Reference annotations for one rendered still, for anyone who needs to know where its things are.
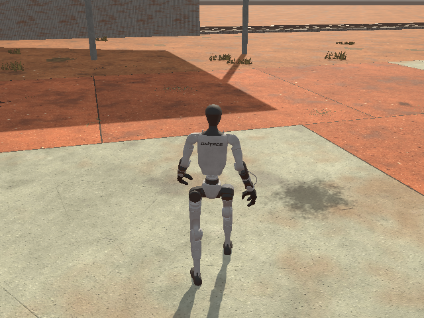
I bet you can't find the left robot upper arm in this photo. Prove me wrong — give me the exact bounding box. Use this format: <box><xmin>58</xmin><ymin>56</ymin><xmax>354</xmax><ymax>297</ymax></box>
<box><xmin>180</xmin><ymin>132</ymin><xmax>199</xmax><ymax>168</ymax></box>

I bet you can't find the robot left hand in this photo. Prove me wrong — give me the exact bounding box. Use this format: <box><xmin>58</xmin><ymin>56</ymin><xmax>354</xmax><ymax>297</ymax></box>
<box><xmin>177</xmin><ymin>173</ymin><xmax>193</xmax><ymax>185</ymax></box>

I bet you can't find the robot left thigh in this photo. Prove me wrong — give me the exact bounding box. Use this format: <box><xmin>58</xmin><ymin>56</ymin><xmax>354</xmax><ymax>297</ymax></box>
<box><xmin>189</xmin><ymin>185</ymin><xmax>203</xmax><ymax>241</ymax></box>

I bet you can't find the robot right shin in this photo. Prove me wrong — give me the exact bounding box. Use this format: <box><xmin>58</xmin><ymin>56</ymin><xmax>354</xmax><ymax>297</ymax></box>
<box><xmin>223</xmin><ymin>207</ymin><xmax>233</xmax><ymax>246</ymax></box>

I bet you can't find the right robot forearm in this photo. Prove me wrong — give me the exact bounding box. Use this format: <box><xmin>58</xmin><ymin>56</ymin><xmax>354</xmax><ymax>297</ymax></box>
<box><xmin>239</xmin><ymin>161</ymin><xmax>254</xmax><ymax>191</ymax></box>

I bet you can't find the right robot upper arm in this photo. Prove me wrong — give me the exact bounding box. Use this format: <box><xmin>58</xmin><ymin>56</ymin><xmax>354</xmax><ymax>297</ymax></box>
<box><xmin>227</xmin><ymin>134</ymin><xmax>244</xmax><ymax>172</ymax></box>

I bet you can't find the robot right hand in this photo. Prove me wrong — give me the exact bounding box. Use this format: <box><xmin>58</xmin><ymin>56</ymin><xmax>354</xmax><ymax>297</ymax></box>
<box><xmin>242</xmin><ymin>189</ymin><xmax>257</xmax><ymax>207</ymax></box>

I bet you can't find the left robot forearm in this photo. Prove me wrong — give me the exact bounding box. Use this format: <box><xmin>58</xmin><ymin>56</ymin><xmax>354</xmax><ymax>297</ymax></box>
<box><xmin>178</xmin><ymin>158</ymin><xmax>187</xmax><ymax>177</ymax></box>

